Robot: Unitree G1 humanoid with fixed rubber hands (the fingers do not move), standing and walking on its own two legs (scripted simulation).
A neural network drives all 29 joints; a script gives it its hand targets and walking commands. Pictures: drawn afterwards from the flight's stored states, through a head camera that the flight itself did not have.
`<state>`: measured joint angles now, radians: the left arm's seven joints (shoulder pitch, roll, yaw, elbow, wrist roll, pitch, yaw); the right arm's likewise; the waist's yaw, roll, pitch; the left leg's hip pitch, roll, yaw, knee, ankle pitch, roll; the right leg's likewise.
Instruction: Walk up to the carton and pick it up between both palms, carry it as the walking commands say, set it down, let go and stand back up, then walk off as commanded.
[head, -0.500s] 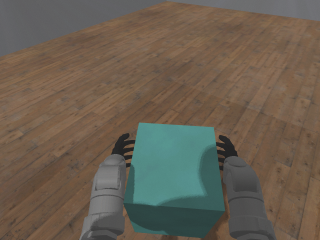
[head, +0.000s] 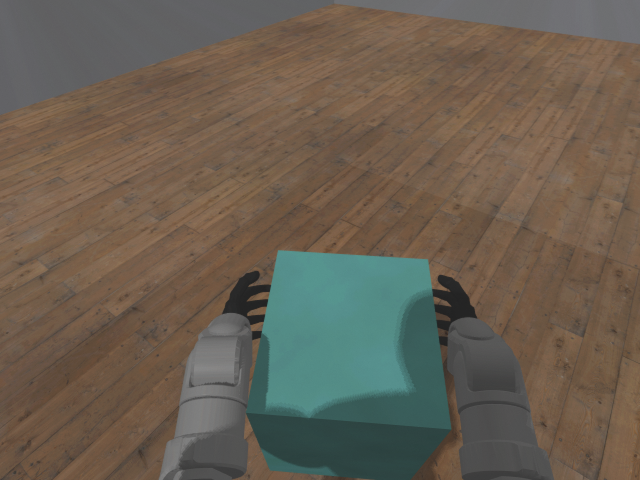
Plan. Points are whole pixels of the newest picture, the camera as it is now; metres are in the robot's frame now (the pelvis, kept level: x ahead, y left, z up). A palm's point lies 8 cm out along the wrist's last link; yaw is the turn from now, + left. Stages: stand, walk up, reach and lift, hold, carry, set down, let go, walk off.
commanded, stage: hold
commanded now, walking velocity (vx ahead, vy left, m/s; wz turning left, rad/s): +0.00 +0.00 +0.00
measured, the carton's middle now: (345, 370) +0.27 +0.00 -0.02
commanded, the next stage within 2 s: carry in 0.30 s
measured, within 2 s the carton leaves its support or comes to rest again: neither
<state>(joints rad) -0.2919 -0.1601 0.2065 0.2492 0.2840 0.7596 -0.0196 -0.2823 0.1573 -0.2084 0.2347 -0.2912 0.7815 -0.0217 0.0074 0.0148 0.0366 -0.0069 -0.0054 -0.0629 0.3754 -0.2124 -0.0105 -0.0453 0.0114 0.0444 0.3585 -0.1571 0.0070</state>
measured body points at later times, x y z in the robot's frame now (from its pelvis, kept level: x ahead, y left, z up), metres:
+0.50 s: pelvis -0.01 +0.00 -0.02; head -0.02 +0.00 +0.43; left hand +0.30 +0.15 +0.05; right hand +0.31 -0.14 +0.05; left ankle +0.01 +0.13 -0.74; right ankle +0.04 -0.12 -0.74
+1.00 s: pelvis -0.03 +0.00 -0.01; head +0.01 -0.01 +0.44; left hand +0.28 +0.23 +0.10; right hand +0.37 -0.05 +0.09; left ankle -0.05 +0.11 -0.69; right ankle -0.03 -0.11 -0.74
